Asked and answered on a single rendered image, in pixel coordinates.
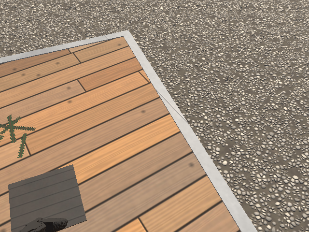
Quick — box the left robot hand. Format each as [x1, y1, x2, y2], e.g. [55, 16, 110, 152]
[18, 217, 68, 232]

